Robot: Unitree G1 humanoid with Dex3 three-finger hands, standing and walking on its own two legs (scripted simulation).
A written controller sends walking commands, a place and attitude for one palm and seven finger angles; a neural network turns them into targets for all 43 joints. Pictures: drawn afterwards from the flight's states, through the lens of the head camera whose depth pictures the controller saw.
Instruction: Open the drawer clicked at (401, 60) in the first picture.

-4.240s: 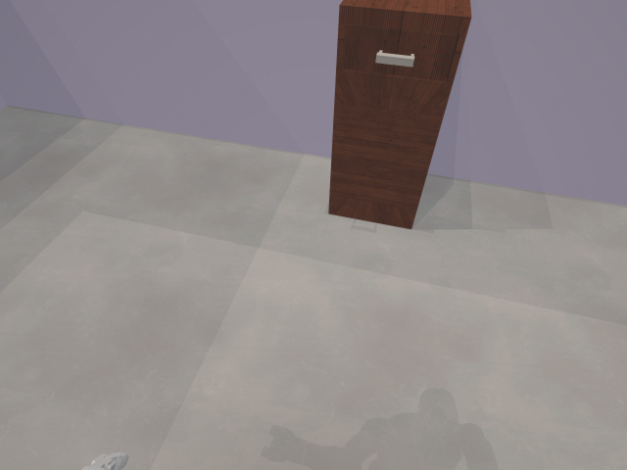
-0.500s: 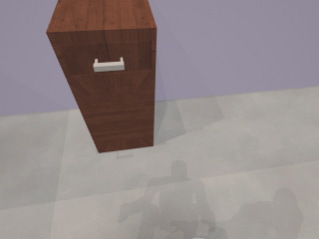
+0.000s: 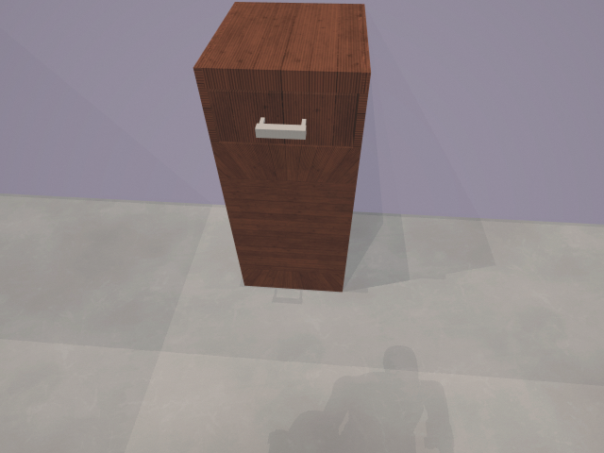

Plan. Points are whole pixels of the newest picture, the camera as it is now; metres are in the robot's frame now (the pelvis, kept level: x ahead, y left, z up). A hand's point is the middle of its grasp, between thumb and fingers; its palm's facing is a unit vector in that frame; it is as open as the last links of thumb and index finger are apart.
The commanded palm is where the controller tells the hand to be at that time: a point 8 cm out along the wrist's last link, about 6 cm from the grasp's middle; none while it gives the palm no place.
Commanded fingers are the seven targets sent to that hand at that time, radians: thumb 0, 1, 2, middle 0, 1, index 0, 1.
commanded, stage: take the last steps up to it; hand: left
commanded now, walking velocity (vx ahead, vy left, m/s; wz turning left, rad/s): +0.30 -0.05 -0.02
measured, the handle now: (282, 126) +0.81 +0.13 -0.01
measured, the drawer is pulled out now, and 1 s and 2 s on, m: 0.00 0.00 0.00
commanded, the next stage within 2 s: come to a stop and stand still in 0.78 s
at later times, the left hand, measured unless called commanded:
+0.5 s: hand (214, 423) +0.20 +0.17 -0.18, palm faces -0.03 -0.98 -0.21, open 7.4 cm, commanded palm none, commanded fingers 0.00 0.90 0.90 -0.20 -0.30 -0.20 -0.30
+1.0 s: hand (243, 388) +0.26 +0.14 -0.20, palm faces +0.06 -0.99 -0.12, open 7.4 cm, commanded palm none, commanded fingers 0.00 0.90 0.90 -0.20 -0.30 -0.20 -0.30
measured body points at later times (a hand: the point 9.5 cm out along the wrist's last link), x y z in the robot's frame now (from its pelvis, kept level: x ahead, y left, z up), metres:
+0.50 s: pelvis +0.13 -0.02 -0.02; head +0.15 -0.03 +0.42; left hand +0.20 +0.22 -0.17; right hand +0.02 -0.23 -0.18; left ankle -0.02 +0.14 -0.74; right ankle +0.21 -0.13 -0.75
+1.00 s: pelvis +0.29 -0.02 -0.01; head +0.30 +0.01 +0.44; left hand +0.26 +0.19 -0.19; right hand +0.37 -0.24 -0.15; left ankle +0.34 +0.07 -0.74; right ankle +0.22 -0.13 -0.72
